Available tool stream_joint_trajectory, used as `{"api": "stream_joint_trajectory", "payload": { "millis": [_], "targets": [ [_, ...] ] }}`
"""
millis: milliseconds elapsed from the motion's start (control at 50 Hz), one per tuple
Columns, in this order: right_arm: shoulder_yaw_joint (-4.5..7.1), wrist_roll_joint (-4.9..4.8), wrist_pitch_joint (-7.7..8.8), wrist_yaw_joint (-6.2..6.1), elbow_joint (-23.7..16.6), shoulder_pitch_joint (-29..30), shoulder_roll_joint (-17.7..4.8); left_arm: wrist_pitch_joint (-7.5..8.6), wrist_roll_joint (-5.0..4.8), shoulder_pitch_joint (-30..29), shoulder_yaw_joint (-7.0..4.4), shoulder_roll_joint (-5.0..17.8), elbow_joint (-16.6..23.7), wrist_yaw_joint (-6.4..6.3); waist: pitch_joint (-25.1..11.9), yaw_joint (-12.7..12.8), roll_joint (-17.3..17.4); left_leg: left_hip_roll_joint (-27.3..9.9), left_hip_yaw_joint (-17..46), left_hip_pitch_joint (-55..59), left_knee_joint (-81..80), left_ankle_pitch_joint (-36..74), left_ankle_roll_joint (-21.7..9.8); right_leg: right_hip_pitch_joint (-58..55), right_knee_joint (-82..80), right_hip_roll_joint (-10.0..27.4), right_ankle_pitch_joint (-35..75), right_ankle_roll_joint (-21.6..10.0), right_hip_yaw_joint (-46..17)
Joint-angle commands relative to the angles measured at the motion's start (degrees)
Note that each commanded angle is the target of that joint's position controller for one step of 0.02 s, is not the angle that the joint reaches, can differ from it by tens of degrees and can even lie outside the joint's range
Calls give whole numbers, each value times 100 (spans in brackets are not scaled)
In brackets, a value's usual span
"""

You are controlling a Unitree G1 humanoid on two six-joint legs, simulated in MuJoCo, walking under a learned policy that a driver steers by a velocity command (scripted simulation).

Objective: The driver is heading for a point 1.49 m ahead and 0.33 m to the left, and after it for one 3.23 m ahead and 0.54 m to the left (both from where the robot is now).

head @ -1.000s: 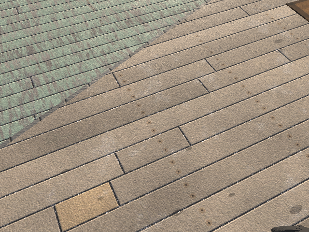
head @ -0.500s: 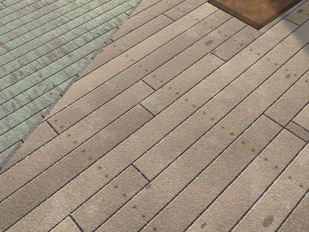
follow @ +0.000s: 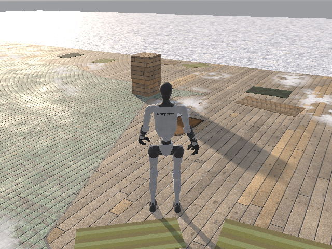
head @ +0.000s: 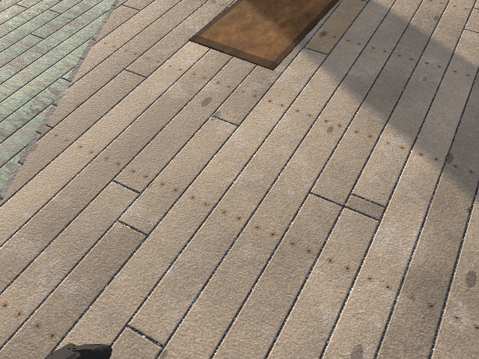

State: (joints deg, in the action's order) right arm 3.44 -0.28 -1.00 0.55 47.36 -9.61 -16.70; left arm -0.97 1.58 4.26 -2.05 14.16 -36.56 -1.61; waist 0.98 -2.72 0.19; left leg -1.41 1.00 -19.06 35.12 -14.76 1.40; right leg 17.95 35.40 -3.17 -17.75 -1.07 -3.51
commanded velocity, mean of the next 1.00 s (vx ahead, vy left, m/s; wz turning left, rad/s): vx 0.40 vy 0.00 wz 0.25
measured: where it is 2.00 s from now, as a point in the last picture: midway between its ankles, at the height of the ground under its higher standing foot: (195, 178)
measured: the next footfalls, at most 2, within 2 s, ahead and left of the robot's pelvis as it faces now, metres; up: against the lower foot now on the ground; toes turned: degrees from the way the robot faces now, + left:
right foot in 0.28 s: +0.06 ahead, -0.11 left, +0.00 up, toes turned +20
left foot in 0.78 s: +0.10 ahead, +0.23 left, +0.00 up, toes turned +27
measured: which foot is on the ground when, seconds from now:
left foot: down 0.00-0.28, up 0.30-0.76, down 0.78-1.00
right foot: down 0.00-0.00, up 0.02-0.26, down 0.28-0.78, up 0.80-1.00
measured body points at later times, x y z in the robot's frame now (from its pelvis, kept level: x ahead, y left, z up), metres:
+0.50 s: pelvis +0.01 -0.02 +0.02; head +0.04 -0.03 +0.47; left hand +0.03 +0.29 -0.06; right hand +0.27 -0.24 -0.08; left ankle -0.05 +0.12 -0.63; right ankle +0.02 -0.12 -0.73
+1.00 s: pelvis +0.18 +0.14 +0.01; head +0.19 +0.16 +0.46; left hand +0.21 +0.44 -0.11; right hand +0.30 -0.11 -0.10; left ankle +0.06 +0.21 -0.73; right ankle +0.26 +0.03 -0.63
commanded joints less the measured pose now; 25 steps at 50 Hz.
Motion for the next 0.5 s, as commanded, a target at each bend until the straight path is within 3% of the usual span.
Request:
{"api": "stream_joint_trajectory", "payload": {
  "millis": [20,60,80,100,140,160,200,220,260,280,300,320,340,360,380,420,460,500],
  "targets": [
    [346,-24,173,-8,-641,576,-1410,66,67,412,-332,874,303,-129,-71,611,1084,-1119,2107,-182,-1284,2070,-1258,20,695,-133,-114,119,400],
    [331,81,240,-55,-546,-89,-1247,86,-69,-165,-345,796,504,-156,-269,100,1495,-1602,3257,733,-1697,2309,-1854,1050,1933,-361,-1692,188,13],
    [360,76,305,-77,-544,-238,-1280,84,-124,-214,-369,784,529,-141,-418,37,1282,-1633,3326,1093,-1633,2509,-1878,1397,2636,-291,-2042,213,-276],
    [390,7,327,-133,-588,-161,-1288,85,-151,-198,-370,728,514,-119,-564,117,973,-1504,3111,1262,-1466,2585,-1711,1497,2788,-149,-1812,226,-462],
    [416,-198,191,-247,-689,125,-1126,128,-161,-240,-328,539,508,-84,-664,234,769,-1031,2584,1376,-1329,2327,-1249,1380,1668,-48,-1274,306,-386],
    [436,-227,72,-291,-734,155,-1076,163,-177,-294,-296,407,504,-58,-705,198,802,-856,2509,1329,-1309,2202,-1136,1152,1148,-132,-1039,368,-257],
    [496,-193,-101,-336,-881,211,-1075,212,-249,-89,-292,315,420,33,-887,217,974,-670,2514,1080,-1296,2089,-1051,438,295,-295,-614,402,-134],
    [523,-193,-141,-326,-947,236,-1085,224,-280,118,-327,378,347,76,-934,260,1058,-630,2597,963,-1302,1976,-1037,112,-142,-333,-414,401,-103],
    [510,-283,-172,-305,-1095,434,-985,219,-293,701,-430,537,137,105,-921,545,1007,-384,2608,384,-1156,1075,-795,-908,-1541,-223,557,295,0],
    [450,-262,-179,-298,-1107,236,-745,184,-252,871,-524,818,91,66,-942,469,561,-47,2328,-448,-619,-248,-504,-1744,-1847,522,726,43,-555],
    [356,-187,-150,-268,-1162,-158,-328,106,-49,588,-603,1341,259,8,-882,117,-1251,836,1203,-1743,925,-1878,-148,-2077,-2021,2054,1099,-743,-2307],
    [487,-89,-49,-245,-1220,-176,-824,167,227,378,-565,1224,382,54,-634,74,-1353,362,1087,-2014,2111,-2029,60,-1312,-2173,2819,1527,-1301,-2912],
    [603,-108,-55,-222,-1111,-226,-1190,222,199,-7,-469,900,508,26,-396,-68,-826,136,940,-1913,2752,-1615,145,-1050,-2114,2536,1598,-1279,-2250],
    [636,-113,-107,-226,-966,-358,-1216,248,90,-273,-415,701,538,-8,-243,-147,-536,58,802,-1896,2999,-1190,225,-932,-2010,2052,1444,-1022,-1531],
    [620,-101,-163,-239,-885,-426,-1099,256,-5,-355,-392,651,565,-63,-207,-123,-484,8,718,-2019,3303,-806,299,-1016,-1931,1762,1404,-867,-1072],
    [501,-136,-158,-132,-1101,-158,-874,296,-114,221,-409,789,422,-149,-259,214,-735,-276,377,-2537,3607,-172,375,-1332,-2336,1740,113,-857,-802],
    [423,-198,-75,-43,-1348,274,-796,363,-114,780,-445,937,301,-155,-218,550,-756,-408,228,-3092,3427,-20,388,-1856,-2632,1877,-1044,-863,-928],
    [389,-190,11,12,-1494,515,-749,442,-102,1127,-482,1051,207,-129,-140,721,-596,-497,240,-3450,3203,48,367,-2288,-2758,2044,-1316,-842,-910]
  ]
}}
